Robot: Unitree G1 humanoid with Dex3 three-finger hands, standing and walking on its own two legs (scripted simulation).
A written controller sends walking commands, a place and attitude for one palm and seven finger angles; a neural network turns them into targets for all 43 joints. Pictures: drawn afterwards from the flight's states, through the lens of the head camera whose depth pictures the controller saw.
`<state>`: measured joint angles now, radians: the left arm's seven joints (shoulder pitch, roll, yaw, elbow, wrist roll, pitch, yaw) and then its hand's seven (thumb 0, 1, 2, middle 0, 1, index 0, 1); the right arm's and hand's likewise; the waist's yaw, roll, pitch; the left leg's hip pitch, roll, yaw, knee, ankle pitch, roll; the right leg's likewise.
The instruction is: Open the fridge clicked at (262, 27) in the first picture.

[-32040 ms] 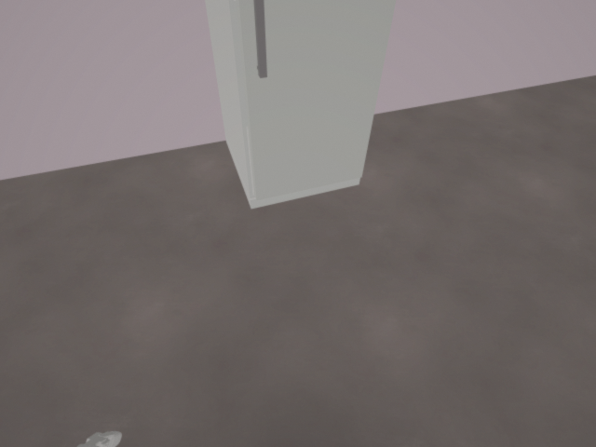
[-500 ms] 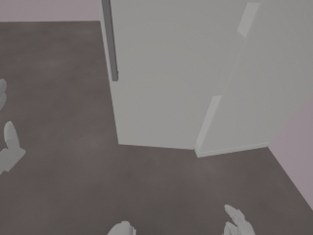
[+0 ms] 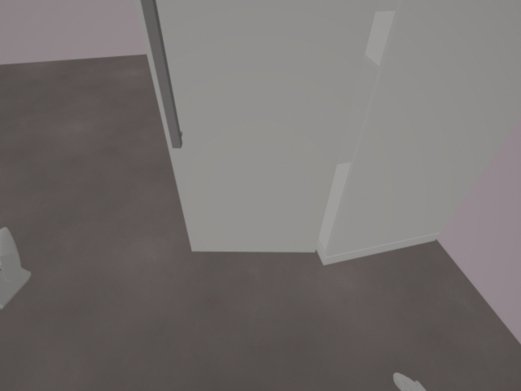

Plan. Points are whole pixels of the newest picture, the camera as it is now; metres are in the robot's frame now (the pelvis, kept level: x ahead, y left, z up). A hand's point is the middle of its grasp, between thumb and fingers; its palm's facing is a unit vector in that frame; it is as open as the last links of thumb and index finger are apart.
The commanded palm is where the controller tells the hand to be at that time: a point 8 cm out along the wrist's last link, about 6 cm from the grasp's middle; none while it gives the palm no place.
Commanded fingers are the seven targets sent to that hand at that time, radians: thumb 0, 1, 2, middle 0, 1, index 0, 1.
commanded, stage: stop stepping back and stand still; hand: left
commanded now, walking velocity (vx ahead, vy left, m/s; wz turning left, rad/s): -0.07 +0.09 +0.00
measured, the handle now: (163, 62) +0.78 +0.30 +0.16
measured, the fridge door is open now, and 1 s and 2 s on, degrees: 76 76 76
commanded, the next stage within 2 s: let the arm hang, fingers relaxed in 0.30 s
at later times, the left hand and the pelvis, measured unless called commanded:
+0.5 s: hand (61, 313) +0.20 +0.29 +0.06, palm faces +0.25 -0.84 -0.48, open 7.4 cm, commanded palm none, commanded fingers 0.00 0.90 0.90 -0.20 -0.30 -0.20 -0.30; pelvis -0.01 +0.02 -0.01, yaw +1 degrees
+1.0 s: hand out of the picture -0.07 +0.26 -0.17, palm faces +0.02 -0.97 -0.26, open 7.3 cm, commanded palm none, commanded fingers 0.00 0.90 0.90 -0.20 -0.30 -0.20 -0.30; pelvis -0.03 +0.04 +0.00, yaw +2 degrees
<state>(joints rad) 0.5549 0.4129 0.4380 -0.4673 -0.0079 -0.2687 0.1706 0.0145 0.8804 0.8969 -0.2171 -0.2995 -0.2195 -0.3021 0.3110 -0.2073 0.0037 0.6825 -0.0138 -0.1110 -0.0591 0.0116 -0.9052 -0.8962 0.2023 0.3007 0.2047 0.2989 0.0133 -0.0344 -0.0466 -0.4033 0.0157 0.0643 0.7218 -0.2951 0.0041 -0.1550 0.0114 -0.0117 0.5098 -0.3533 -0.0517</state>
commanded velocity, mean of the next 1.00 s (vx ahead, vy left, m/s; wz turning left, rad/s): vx -0.01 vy -0.02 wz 0.00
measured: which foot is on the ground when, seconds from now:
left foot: up 0.00-0.04, down 0.06-1.00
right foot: down 0.00-1.00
